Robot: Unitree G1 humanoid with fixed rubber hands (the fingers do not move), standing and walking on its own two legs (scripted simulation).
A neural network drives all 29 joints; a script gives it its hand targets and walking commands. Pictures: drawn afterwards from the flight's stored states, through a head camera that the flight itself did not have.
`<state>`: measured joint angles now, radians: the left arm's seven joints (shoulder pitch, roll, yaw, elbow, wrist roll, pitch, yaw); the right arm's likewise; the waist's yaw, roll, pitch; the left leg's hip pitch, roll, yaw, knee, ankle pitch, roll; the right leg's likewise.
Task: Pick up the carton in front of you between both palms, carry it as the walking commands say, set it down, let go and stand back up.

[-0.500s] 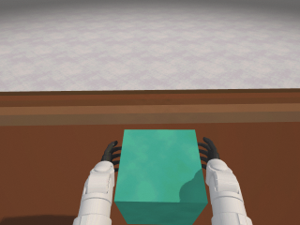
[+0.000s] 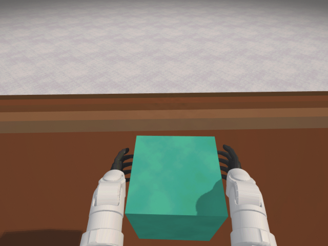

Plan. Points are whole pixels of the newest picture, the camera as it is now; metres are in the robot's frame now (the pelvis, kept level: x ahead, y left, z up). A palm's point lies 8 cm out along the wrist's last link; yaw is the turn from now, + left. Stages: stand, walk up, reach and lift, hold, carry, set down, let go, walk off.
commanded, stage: reach and lift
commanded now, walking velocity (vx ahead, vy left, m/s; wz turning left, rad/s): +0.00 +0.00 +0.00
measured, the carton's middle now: (174, 190) +0.30 +0.00 -0.05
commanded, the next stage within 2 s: hold in 0.42 s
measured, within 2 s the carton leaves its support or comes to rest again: neither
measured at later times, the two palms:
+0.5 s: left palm (117, 174) +0.29 +0.15 +0.04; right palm (236, 171) +0.31 -0.15 +0.05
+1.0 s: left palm (116, 173) +0.29 +0.15 +0.05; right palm (238, 172) +0.30 -0.15 +0.06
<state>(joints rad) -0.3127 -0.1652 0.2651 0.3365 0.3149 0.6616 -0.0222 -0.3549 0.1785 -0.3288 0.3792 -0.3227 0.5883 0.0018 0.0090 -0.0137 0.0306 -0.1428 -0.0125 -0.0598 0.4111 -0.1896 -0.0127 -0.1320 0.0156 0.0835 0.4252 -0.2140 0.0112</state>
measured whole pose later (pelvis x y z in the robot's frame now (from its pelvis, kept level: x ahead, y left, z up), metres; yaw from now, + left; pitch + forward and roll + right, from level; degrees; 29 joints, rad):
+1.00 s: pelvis +0.00 +0.00 +0.00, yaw +0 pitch -5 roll +0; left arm -0.29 -0.16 0.22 0.24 0.28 0.79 -0.01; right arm -0.32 0.17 -0.28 0.27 -0.30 0.73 0.00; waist 0.01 0.00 -0.02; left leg -0.13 -0.01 -0.05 0.42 -0.22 -0.01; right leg -0.13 0.01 0.08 0.45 -0.26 0.01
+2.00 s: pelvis +0.46 -0.07 -0.01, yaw +0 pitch +4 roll +0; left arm 0.09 -0.14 0.03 -0.46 0.00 1.12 0.15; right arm 0.05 0.13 -0.07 -0.45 -0.02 1.12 -0.15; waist 0.03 0.03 -0.12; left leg -0.44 0.11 0.07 1.15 -0.36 0.01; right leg -0.36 -0.06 -0.27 0.49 -0.20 -0.07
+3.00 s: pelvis +1.10 -0.10 -0.02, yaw -2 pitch +5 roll +1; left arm -0.43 -0.17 0.26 -0.08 0.01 0.97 0.17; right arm -0.46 0.15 -0.32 -0.07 -0.06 0.93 -0.19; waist 0.06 0.01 0.06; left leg -0.55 0.00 -0.01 1.20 -0.41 0.04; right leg -0.43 0.02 -0.14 0.60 -0.27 -0.11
